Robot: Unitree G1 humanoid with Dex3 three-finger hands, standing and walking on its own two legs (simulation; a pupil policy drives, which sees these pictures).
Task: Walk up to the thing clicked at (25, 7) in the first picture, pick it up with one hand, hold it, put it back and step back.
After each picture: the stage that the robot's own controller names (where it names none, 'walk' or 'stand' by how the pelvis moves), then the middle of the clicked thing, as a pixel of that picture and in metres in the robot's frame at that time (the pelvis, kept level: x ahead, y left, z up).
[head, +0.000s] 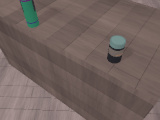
stand; (27, 5) +0.83 +0.33 +0.06
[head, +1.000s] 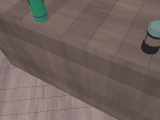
walk; out of the picture +0.73 +0.24 +0.11
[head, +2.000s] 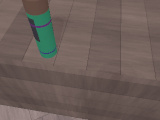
stand; (42, 28) +0.50 +0.15 +0.10
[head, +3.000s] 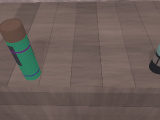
stand; (23, 53) +0.44 +0.24 +0.08
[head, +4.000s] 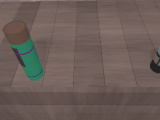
stand; (26, 54) +0.44 +0.24 +0.06
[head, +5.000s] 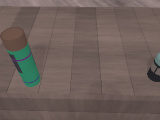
stand; (24, 60) +0.42 +0.24 +0.06
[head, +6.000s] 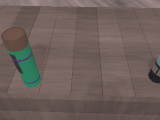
stand; (24, 61) +0.42 +0.24 +0.06
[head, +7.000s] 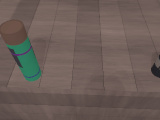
rise first; (24, 54) +0.43 +0.23 +0.06
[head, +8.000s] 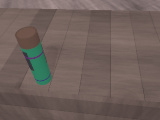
rise first; (36, 59) +0.43 +0.23 +0.06
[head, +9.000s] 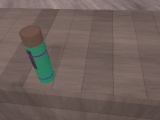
go down; (39, 57) +0.44 +0.22 +0.07
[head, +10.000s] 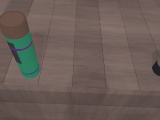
go down; (23, 50) +0.43 +0.20 +0.08
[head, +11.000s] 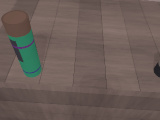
go down; (25, 48) +0.44 +0.21 +0.09
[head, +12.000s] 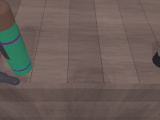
close in; (11, 44) +0.42 +0.22 +0.12
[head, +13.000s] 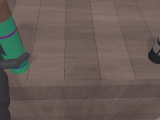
lift; (8, 40) +0.44 +0.22 +0.12
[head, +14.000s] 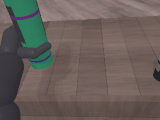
lift; (29, 26) +0.35 +0.15 +0.30
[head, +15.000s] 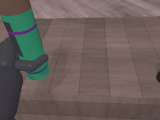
hold; (26, 39) +0.34 +0.17 +0.26
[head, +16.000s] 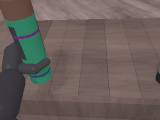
hold; (30, 44) +0.34 +0.17 +0.25
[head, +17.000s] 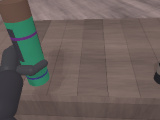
crouch; (27, 46) +0.35 +0.18 +0.23
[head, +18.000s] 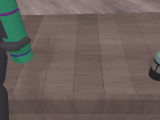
crouch; (10, 23) +0.43 +0.22 +0.25
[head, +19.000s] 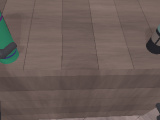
lower; out of the picture +0.46 +0.24 +0.13
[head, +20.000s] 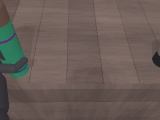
lower; (6, 44) +0.42 +0.23 +0.12
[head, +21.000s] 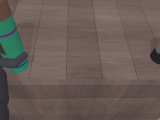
lower; (7, 39) +0.44 +0.23 +0.12
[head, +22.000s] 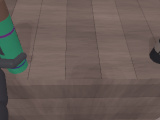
lower; (5, 40) +0.44 +0.23 +0.12
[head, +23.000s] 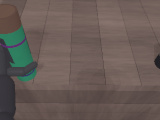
open; (16, 48) +0.41 +0.21 +0.12
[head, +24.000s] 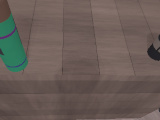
rise; (5, 38) +0.42 +0.21 +0.13
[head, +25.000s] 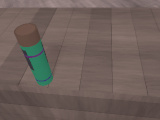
sink last; (36, 58) +0.42 +0.22 +0.10
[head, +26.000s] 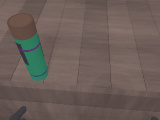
stand; (31, 51) +0.41 +0.21 +0.10
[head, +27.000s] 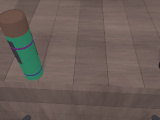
stand; (25, 50) +0.41 +0.22 +0.12
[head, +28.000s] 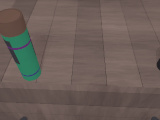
stand; (22, 50) +0.41 +0.22 +0.13
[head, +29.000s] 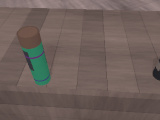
stand; (36, 59) +0.43 +0.21 +0.07
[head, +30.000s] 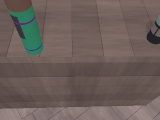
walk; (26, 25) +0.50 +0.21 +0.08
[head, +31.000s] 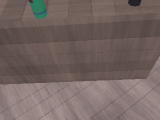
walk; out of the picture +0.78 +0.28 +0.08
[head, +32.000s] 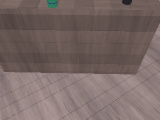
stand; out of the picture +1.03 +0.24 +0.08
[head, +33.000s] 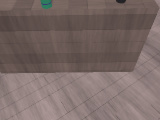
stand; out of the picture +1.02 +0.27 +0.06
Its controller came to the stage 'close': yes
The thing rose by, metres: 0.21
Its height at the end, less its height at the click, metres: +0.00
